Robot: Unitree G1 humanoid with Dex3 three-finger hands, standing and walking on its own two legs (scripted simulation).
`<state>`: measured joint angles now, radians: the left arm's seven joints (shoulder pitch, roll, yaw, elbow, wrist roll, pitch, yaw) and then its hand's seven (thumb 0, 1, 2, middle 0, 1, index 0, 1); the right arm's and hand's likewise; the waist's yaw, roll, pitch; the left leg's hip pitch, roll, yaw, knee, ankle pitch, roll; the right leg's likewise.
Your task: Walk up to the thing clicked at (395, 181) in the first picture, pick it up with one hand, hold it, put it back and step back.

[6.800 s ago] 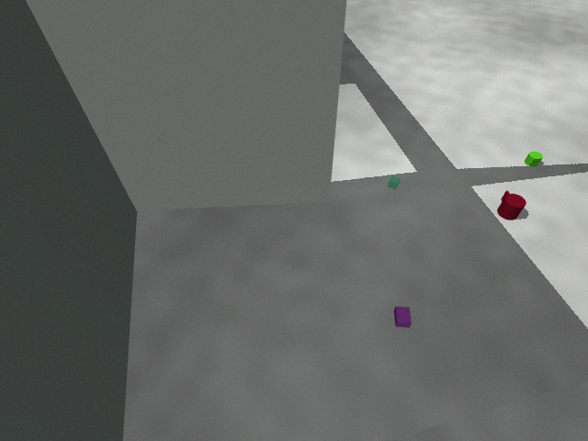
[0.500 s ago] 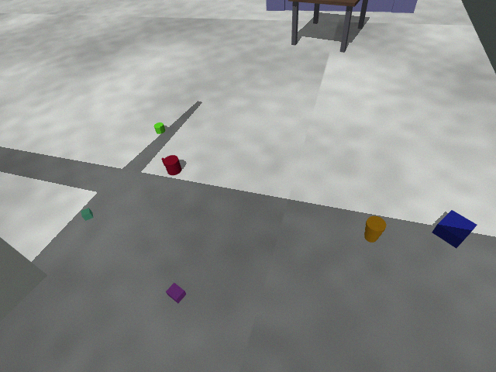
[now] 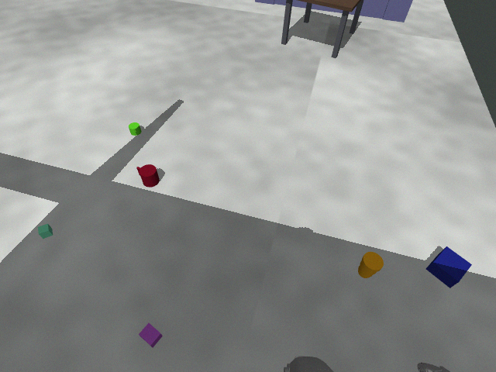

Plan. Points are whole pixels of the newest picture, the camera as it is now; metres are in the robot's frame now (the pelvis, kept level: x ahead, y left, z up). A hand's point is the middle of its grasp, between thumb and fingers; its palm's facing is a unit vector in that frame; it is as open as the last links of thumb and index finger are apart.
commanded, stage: walk up
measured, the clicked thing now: (45, 231) +0.83 +0.91 -0.75
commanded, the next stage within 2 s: none
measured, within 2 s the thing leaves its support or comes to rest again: neither
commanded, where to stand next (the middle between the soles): +0.53 +0.00 m, yaw +0 degrees
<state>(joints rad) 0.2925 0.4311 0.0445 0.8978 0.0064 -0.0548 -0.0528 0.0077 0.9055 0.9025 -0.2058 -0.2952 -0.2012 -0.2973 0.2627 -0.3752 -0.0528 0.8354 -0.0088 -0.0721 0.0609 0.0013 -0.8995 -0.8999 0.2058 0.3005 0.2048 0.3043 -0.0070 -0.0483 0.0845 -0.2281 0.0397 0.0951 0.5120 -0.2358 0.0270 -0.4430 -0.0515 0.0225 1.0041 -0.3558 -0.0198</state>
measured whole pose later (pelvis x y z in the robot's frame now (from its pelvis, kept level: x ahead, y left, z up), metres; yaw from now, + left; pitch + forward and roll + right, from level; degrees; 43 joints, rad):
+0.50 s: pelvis +0.21 -0.02 +0.00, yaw +0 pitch -2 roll -1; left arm 0.36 0.40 0.04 0.83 0.02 -0.09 -0.04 0.01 0.90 0.90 -0.21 -0.30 -0.20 -0.30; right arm 0.27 -0.42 -0.06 0.86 -0.01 -0.03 0.07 0.00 -0.90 -0.90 0.20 0.30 0.20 0.30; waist 0.04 0.06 0.09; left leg -0.48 0.08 0.02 0.76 -0.28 0.01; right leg -0.17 -0.04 -0.07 0.51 -0.31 0.00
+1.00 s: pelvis +0.38 -0.01 -0.01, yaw -1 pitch -3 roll +0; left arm 0.27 0.42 0.05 0.86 0.03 -0.07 -0.05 0.01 0.90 0.90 -0.21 -0.30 -0.20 -0.30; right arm 0.38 -0.44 -0.04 0.83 0.00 -0.04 0.04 0.00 -0.90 -0.90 0.21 0.30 0.20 0.30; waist -0.04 0.02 0.08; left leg -0.21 0.06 0.09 0.67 -0.41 0.01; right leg -0.37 -0.04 -0.04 0.58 -0.17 -0.02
